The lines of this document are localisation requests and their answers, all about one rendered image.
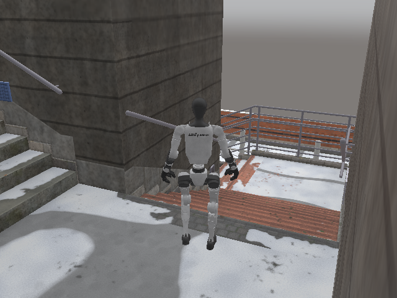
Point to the robot torso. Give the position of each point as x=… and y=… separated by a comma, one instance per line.
x=198, y=149

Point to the robot left upper arm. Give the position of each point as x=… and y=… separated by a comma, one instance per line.
x=176, y=139

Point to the left robot forearm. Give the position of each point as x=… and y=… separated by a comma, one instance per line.
x=168, y=164

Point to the robot right upper arm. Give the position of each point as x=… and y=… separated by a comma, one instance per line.
x=218, y=131

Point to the left robot hand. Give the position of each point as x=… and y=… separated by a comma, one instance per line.
x=169, y=174

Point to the robot left thigh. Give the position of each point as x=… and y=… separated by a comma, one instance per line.
x=184, y=185

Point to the right robot hand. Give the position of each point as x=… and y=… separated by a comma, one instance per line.
x=229, y=171

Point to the right robot forearm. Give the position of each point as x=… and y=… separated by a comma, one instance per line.
x=231, y=162

